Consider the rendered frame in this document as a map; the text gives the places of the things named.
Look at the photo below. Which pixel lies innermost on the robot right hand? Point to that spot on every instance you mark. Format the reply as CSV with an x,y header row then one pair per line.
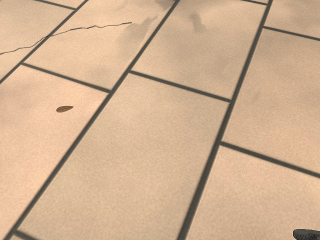
x,y
306,234

